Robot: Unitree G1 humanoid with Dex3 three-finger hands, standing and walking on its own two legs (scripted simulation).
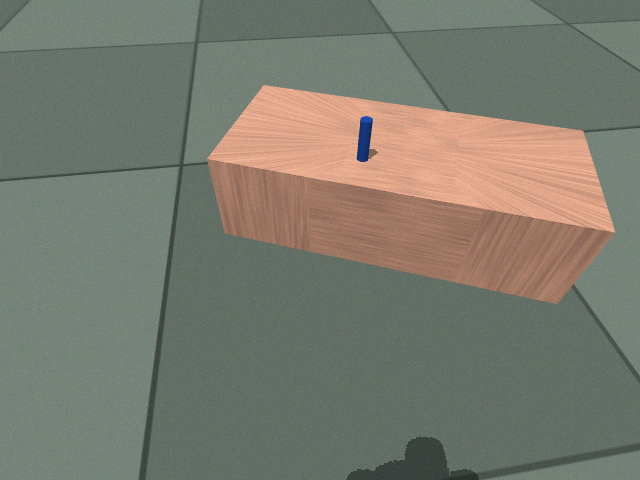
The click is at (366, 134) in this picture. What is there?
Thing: slim round
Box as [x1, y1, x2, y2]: [357, 116, 372, 161]
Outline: 367,116 364,116 360,119 357,159 360,161 365,161 368,155 372,119
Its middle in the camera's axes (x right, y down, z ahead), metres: +0.15 -0.36 +1.38
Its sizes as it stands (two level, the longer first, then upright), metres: 0.041 0.041 0.158
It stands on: a support 0.39 m high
